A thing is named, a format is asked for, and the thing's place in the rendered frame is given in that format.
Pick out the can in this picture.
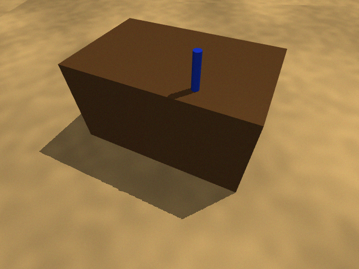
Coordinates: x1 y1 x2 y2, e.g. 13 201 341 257
191 48 202 92

